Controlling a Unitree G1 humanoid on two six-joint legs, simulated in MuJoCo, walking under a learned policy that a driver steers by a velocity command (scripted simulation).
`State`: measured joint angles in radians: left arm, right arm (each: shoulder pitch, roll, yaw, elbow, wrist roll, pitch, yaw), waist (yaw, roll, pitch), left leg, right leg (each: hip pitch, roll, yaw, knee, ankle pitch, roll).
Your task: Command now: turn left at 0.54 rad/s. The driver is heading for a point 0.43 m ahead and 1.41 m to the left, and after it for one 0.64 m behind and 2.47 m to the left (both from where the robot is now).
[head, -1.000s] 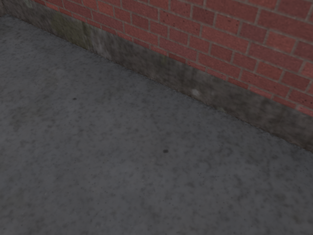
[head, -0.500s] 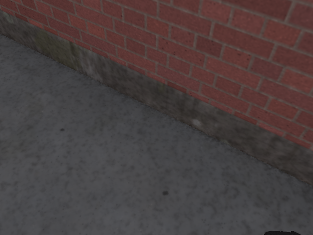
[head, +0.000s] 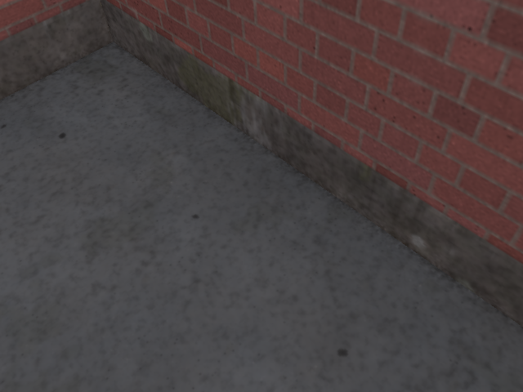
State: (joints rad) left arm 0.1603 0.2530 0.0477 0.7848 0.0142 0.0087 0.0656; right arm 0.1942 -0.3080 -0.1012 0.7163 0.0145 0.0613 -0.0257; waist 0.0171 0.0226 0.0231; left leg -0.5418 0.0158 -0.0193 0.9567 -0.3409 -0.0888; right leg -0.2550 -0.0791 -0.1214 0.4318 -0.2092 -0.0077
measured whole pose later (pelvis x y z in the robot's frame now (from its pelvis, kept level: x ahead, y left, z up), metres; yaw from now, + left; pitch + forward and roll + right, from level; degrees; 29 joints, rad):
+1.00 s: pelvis +0.00 +0.06 -0.01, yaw +35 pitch +2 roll +0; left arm 0.15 0.31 0.09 0.69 -0.02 0.01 0.02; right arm 0.18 -0.30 -0.09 0.60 0.02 0.07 0.02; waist 0.01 -0.02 0.05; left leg -0.30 0.01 0.03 0.57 -0.28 0.00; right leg -0.27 -0.13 -0.14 0.56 -0.30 0.05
